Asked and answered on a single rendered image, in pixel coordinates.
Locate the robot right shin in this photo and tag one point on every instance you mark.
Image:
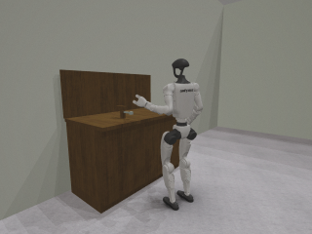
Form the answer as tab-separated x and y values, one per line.
185	175

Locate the robot torso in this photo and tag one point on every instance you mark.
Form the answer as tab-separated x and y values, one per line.
183	105

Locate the robot left hand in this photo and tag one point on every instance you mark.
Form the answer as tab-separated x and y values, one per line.
141	101

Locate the counter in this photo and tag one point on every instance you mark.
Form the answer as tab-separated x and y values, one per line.
112	154

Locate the left robot upper arm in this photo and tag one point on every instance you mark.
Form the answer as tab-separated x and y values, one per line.
168	97

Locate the robot right forearm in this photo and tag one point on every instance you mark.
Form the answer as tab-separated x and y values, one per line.
193	116

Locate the robot left forearm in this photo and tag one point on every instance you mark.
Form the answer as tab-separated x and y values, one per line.
160	109

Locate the right robot upper arm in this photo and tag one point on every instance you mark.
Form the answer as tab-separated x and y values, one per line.
197	98

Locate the tap lever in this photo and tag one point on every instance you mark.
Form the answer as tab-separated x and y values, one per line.
131	112

